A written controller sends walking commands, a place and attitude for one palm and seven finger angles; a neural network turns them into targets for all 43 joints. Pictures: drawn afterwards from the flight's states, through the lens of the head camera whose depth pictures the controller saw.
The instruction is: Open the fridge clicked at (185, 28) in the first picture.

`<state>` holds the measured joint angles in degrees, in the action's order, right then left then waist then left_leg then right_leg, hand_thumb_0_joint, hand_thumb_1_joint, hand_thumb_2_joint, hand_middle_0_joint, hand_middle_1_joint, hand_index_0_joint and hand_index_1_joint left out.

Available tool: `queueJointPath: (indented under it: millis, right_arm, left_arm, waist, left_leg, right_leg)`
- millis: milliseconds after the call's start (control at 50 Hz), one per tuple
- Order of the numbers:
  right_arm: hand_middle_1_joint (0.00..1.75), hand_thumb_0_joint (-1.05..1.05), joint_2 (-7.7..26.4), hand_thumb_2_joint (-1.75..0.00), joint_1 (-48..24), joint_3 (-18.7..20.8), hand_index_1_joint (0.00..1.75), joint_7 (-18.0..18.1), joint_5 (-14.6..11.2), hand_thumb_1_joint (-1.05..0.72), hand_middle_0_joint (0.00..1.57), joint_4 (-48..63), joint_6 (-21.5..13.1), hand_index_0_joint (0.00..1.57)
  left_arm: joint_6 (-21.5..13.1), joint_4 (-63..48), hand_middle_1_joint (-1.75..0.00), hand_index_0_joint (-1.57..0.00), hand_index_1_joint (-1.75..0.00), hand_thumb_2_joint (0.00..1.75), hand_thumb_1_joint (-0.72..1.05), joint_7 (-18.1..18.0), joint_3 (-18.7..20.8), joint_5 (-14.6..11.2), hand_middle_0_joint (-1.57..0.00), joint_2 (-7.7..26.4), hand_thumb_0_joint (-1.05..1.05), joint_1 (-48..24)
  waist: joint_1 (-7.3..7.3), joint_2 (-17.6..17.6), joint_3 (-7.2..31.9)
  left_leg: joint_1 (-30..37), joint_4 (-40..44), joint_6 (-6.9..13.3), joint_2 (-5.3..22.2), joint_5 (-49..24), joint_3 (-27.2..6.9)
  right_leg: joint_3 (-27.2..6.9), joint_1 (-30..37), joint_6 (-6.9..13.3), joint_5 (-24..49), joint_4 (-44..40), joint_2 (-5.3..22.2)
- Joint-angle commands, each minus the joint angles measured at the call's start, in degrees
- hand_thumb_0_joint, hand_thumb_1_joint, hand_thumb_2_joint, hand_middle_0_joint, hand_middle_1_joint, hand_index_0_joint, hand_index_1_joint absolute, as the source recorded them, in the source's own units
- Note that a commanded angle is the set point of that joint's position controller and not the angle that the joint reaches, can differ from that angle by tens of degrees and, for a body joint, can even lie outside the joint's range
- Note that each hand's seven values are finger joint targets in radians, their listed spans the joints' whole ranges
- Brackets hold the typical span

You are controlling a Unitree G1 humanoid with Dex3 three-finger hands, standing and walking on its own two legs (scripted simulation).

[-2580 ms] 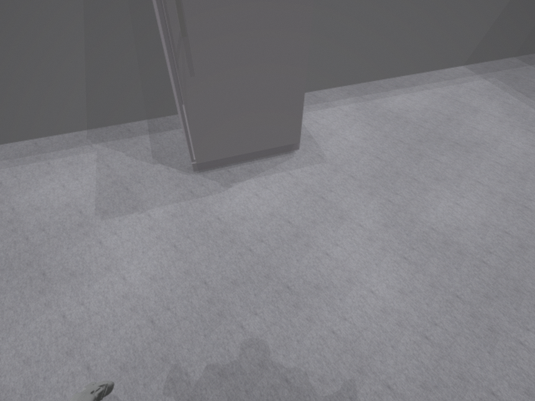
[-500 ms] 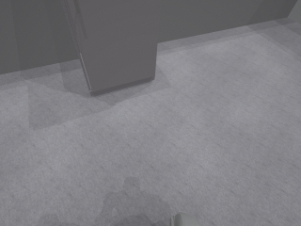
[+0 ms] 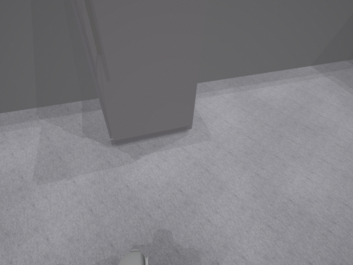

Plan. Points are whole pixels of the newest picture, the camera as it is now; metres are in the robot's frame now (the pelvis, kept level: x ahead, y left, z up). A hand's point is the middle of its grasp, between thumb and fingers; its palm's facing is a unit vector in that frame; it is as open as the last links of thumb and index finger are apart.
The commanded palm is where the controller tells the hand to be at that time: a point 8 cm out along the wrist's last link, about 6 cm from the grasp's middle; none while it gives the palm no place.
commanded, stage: walk to a spot facing it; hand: left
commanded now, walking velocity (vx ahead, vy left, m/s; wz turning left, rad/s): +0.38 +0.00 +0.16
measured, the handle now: (87, 0) +1.01 +0.44 +0.21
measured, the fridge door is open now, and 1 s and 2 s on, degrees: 0 0 0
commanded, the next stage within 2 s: turn to face it in 0.52 s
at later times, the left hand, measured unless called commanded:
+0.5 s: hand (100, 229) +0.25 +0.24 -0.17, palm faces +0.06 -0.99 -0.15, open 7.4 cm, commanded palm none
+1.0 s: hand (137, 164) +0.47 +0.17 -0.16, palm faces +0.08 -0.98 -0.21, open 7.2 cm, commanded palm none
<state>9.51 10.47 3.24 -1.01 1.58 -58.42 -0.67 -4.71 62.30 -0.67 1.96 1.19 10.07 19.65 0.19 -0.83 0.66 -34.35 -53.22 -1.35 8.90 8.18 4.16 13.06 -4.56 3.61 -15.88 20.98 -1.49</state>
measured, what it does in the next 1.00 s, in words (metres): walks ahead: left foot, then right foot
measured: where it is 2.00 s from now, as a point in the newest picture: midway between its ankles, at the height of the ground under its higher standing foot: (175, 247)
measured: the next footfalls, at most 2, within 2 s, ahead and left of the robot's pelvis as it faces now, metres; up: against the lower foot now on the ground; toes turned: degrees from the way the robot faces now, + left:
left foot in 0.18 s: +0.21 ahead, +0.14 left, +0.00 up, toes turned +12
right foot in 0.72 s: +0.45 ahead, -0.11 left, +0.00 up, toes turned -13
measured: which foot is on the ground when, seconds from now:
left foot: up 0.00-0.16, down 0.18-0.72, up 0.74-1.00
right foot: down 0.00-0.18, up 0.20-0.70, down 0.72-1.00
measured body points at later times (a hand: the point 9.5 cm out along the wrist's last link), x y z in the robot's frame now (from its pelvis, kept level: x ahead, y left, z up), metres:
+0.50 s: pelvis +0.21 +0.05 +0.00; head +0.21 +0.07 +0.45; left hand +0.25 +0.29 -0.16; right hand +0.20 -0.18 -0.14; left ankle +0.17 +0.13 -0.74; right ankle +0.29 -0.11 -0.66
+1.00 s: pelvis +0.37 -0.01 +0.00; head +0.39 -0.02 +0.44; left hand +0.47 +0.22 -0.14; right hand +0.39 -0.24 -0.16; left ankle +0.37 +0.12 -0.67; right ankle +0.41 -0.10 -0.74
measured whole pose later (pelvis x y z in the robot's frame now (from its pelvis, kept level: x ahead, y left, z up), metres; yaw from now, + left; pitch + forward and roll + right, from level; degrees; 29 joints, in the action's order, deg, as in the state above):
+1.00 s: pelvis +0.37 -0.01 +0.00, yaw +5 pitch -1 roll +0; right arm 9.2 15.0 3.4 0.4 1.1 -60.0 2.1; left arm -1.7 55.7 -1.8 2.6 1.1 8.7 6.5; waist -2.8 -0.6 -3.4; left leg -29.2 -60.6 -3.2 6.2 21.7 4.7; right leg 16.7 -15.2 2.6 -13.0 29.3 5.6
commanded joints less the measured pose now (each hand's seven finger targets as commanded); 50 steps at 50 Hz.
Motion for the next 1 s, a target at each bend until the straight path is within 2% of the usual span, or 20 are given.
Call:
queueJointPath:
  millis: [0, 80, 100, 120, 140, 160, 180, 240, 320, 460, 600, 640, 660, 680, 700, 720, 800, 840, 900, 980]
  right_arm:
    - [0.30, 0.00, 1.0, -0.90, -5.2, -0.3, 0.30, -1.1, -0.2, -0.90, 0.20, 4.4, -1.3, 0.20]
    - [0.30, 0.00, 1.8, -0.90, -6.0, -0.3, 0.30, -1.0, -0.2, -0.90, 0.20, 4.8, -1.9, 0.20]
    - [0.30, 0.00, 2.6, -0.90, -2.3, -0.1, 0.30, -0.6, -0.1, -0.90, 0.20, 3.9, -2.1, 0.20]
    - [0.30, 0.00, 3.9, -0.90, 5.5, 0.4, 0.30, -0.1, 0.1, -0.90, 0.20, 1.5, -2.5, 0.20]
    - [0.30, 0.00, 8.1, -0.90, 14.6, 1.4, 0.30, 0.5, 0.5, -0.90, 0.20, -0.8, -2.9, 0.20]
    - [0.30, 0.00, 15.1, -0.90, 20.9, 3.0, 0.30, 1.2, 0.7, -0.90, 0.20, -2.3, -3.2, 0.20]
    - [0.30, 0.00, 15.5, -0.90, 22.2, 2.9, 0.30, 1.7, -0.5, -0.90, 0.20, -3.2, -2.7, 0.20]
    - [0.30, 0.00, 8.0, -0.90, 10.0, 1.1, 0.30, 2.2, -0.5, -0.90, 0.20, -0.7, -3.6, 0.20]
    - [0.30, 0.00, 3.2, -0.90, 8.4, 0.4, 0.30, 2.4, -0.6, -0.90, 0.20, -1.2, -4.7, 0.20]
    - [0.30, 0.00, 5.0, -0.90, 12.9, 0.0, 0.30, 2.6, -0.8, -0.90, 0.20, -3.2, -4.8, 0.20]
    - [0.30, 0.00, 5.6, -0.90, 18.6, 0.2, 0.30, 2.7, 0.3, -0.90, 0.20, -5.7, -3.8, 0.20]
    - [0.30, 0.00, 6.2, -0.90, 18.5, -0.2, 0.30, 2.9, 0.0, -0.90, 0.20, -6.2, -3.4, 0.20]
    - [0.30, 0.00, 6.4, -0.90, 17.3, -0.1, 0.30, 2.9, -0.5, -0.90, 0.20, -6.2, -3.4, 0.20]
    - [0.30, 0.00, 5.3, -0.90, 17.0, -0.3, 0.30, 2.4, -1.1, -0.90, 0.20, -5.9, -3.5, 0.20]
    - [0.30, 0.00, 1.5, -0.90, 21.0, -0.8, 0.30, 2.1, -2.0, -0.90, 0.20, -4.6, -3.4, 0.20]
    - [0.30, 0.00, 3.1, -0.90, 19.1, -0.7, 0.30, 2.8, -2.2, -0.90, 0.20, -4.0, -2.6, 0.20]
    - [0.30, 0.00, 0.9, -0.90, 12.9, 0.0, 0.30, 2.2, -1.3, -0.90, 0.20, -3.6, -0.1, 0.20]
    - [0.30, 0.00, -0.3, -0.90, 14.6, -0.2, 0.30, 1.9, -0.9, -0.90, 0.20, -3.6, 1.4, 0.20]
    - [0.30, 0.00, -0.6, -0.90, 14.0, 0.3, 0.30, 1.2, -0.6, -0.90, 0.20, -2.4, 2.5, 0.20]
    - [0.30, 0.00, 0.9, -0.90, 7.8, 0.5, 0.30, 0.5, -0.3, -0.90, 0.20, 1.3, 2.8, 0.20]
  left_arm:
    - [-0.7, -0.1, -0.30, -0.20, -0.30, 0.90, 0.90, -0.4, 0.8, 0.3, -0.20, 6.3, 0.00, 7.5]
    - [-0.2, 1.1, -0.30, -0.20, -0.30, 0.90, 0.90, -0.5, 1.0, 0.3, -0.20, 7.1, 0.00, 9.5]
    - [-0.2, 1.3, -0.30, -0.20, -0.30, 0.90, 0.90, -0.4, 1.1, 0.3, -0.20, 7.4, 0.00, 8.8]
    - [-0.2, 1.2, -0.30, -0.20, -0.30, 0.90, 0.90, -0.5, 1.2, 0.1, -0.20, 7.7, 0.00, 7.5]
    - [-0.3, 0.4, -0.30, -0.20, -0.30, 0.90, 0.90, -0.1, 1.1, -0.4, -0.20, 6.6, 0.00, 7.5]
    - [-0.4, -1.3, -0.30, -0.20, -0.30, 0.90, 0.90, 0.6, 0.4, -1.1, -0.20, 3.2, 0.00, 8.5]
    - [-0.5, -2.8, -0.30, -0.20, -0.30, 0.90, 0.90, 0.5, 0.6, -0.6, -0.20, 4.8, 0.00, 4.9]
    - [0.8, -2.1, -0.30, -0.20, -0.30, 0.90, 0.90, 1.0, 1.2, 0.0, -0.20, 2.8, 0.00, -0.3]
    - [3.5, -0.4, -0.30, -0.20, -0.30, 0.90, 0.90, 1.3, 1.5, 0.9, -0.20, -0.9, 0.00, 5.1]
    - [4.8, -4.4, -0.30, -0.20, -0.30, 0.90, 0.90, 1.9, 1.9, 0.6, -0.20, 0.8, 0.00, -5.0]
    - [4.0, -8.4, -0.30, -0.20, -0.30, 0.90, 0.90, 1.9, 1.4, 0.3, -0.20, 0.8, 0.00, -15.0]
    - [2.9, -6.8, -0.30, -0.20, -0.30, 0.90, 0.90, 1.5, 1.4, 0.5, -0.20, 1.6, 0.00, -9.6]
    - [2.2, -4.7, -0.30, -0.20, -0.30, 0.90, 0.90, 1.2, 1.7, 0.6, -0.20, 3.1, 0.00, -2.6]
    - [1.2, -2.3, -0.30, -0.20, -0.30, 0.90, 0.90, 0.7, 2.7, 1.0, -0.20, 7.2, 0.00, 4.7]
    - [0.5, -1.3, -0.30, -0.20, -0.30, 0.90, 0.90, 0.0, 4.2, 0.7, -0.20, 13.5, 0.00, 9.5]
    - [0.9, -1.4, -0.30, -0.20, -0.30, 0.90, 0.90, -0.2, 3.7, -0.5, -0.20, 14.8, 0.00, 10.0]
    - [1.8, -5.3, -0.30, -0.20, -0.30, 0.90, 0.90, -1.2, 2.2, -0.4, -0.20, 7.9, 0.00, -5.2]
    - [1.9, -6.4, -0.30, -0.20, -0.30, 0.90, 0.90, -1.4, 1.6, -0.3, -0.20, 6.4, 0.00, -7.9]
    - [2.5, -7.5, -0.30, -0.20, -0.30, 0.90, 0.90, -1.6, 2.1, 0.2, -0.20, 5.9, 0.00, -9.5]
    - [3.8, -8.7, -0.30, -0.20, -0.30, 0.90, 0.90, -1.5, 3.0, 0.4, -0.20, 7.6, 0.00, -9.4]
  waist:
    - [2.32, 2.6, -8.8]
    - [2.00, 4.2, -7.0]
    - [0.04, 3.2, -4.9]
    - [-3.66, 2.5, -0.9]
    - [-7.28, -2.7, 5.9]
    - [-8.09, -16.1, 11.1]
    - [-8.39, -12.1, 11.4]
    - [-3.60, -0.1, -2.6]
    - [1.02, -4.6, -4.4]
    - [0.10, -4.6, -9.0]
    - [-2.88, -5.4, -10.9]
    - [-0.50, -4.0, -6.6]
    - [2.88, -2.7, -2.0]
    - [5.92, 2.8, 4.8]
    - [5.65, 17.1, 14.0]
    - [5.65, 12.1, 16.8]
    - [0.87, 5.4, 0.6]
    - [-1.75, 5.8, -0.1]
    - [-2.69, 7.6, 0.2]
    - [-0.99, 9.0, -1.4]
  left_leg:
    - [-1.7, 9.8, 1.0, -0.6, 1.0, 1.3]
    - [5.3, 15.7, 3.3, -3.8, 5.6, 4.3]
    - [11.4, 17.8, 4.0, -5.2, 6.3, 5.5]
    - [22.1, 22.3, 4.8, -6.9, 3.8, 6.1]
    - [38.9, 24.9, 7.5, -1.6, 0.0, -1.3]
    - [51.9, 30.0, 14.2, 14.7, -5.3, -24.4]
    - [53.0, 34.3, 17.0, 18.5, -9.1, -29.7]
    - [31.6, 39.6, 12.5, 13.9, -1.6, -17.2]
    - [22.7, 42.8, 8.9, 7.3, -3.3, -3.7]
    - [28.3, 44.9, 9.3, 7.4, -7.0, 0.9]
    - [34.7, 38.1, 8.6, 9.8, -22.8, 4.9]
    - [34.3, 29.6, 7.8, 8.5, -35.4, 4.8]
    - [31.9, 21.6, 6.0, 6.7, -34.7, 5.3]
    - [22.7, 9.6, 3.7, 3.1, -22.4, 6.3]
    - [9.3, -8.1, 0.9, -5.8, 19.7, 6.8]
    - [11.0, -16.9, 1.3, -5.9, 28.4, -1.4]
    - [6.8, -21.4, 0.1, -1.0, 17.8, -4.1]
    - [8.0, -17.7, -1.0, -1.4, 14.9, -3.5]
    - [9.3, -11.4, -1.7, -1.7, 12.8, -1.2]
    - [8.5, -1.3, -1.9, -2.0, 13.1, 1.6]
  right_leg:
    - [-11.4, 0.7, 4.8, 16.1, -10.3, 18.6]
    - [-9.5, 4.8, 4.2, 29.3, -4.5, 18.8]
    - [-8.1, 4.1, 3.8, 35.1, 0.8, 18.5]
    - [-4.8, 1.6, 2.1, 38.9, 10.8, 16.1]
    - [-2.2, -8.4, -0.6, 30.6, 24.6, 12.6]
    - [-0.8, -25.6, -3.7, -6.0, 43.9, 3.7]
    - [-8.1, -31.9, -2.9, -16.3, 53.1, 3.6]
    - [-12.3, -32.4, -3.5, -5.4, 54.3, 10.3]
    - [-11.5, -26.9, -4.8, 2.7, 47.5, 10.4]
    - [-10.4, -34.6, -5.8, 9.9, 35.7, 10.5]
    - [-6.3, -28.8, -2.8, 4.4, 17.5, 7.0]
    - [-4.3, -17.7, -1.7, 4.7, 12.7, 3.8]
    - [-4.1, -7.2, -1.8, 10.4, 8.2, 3.2]
    - [-9.9, 7.8, -0.5, 24.3, 8.4, 9.5]
    - [-28.6, 21.7, 5.8, 46.7, 7.6, 27.8]
    - [-28.6, 17.3, 9.6, 54.7, 4.5, 30.7]
    - [-16.1, -4.9, 5.1, 35.2, -2.0, 25.8]
    - [-9.8, -9.5, 3.0, 31.1, -3.3, 23.5]
    - [-5.3, -12.0, 2.4, 22.0, -4.6, 22.2]
    - [-3.6, -10.5, 2.5, 12.5, -4.1, 22.9]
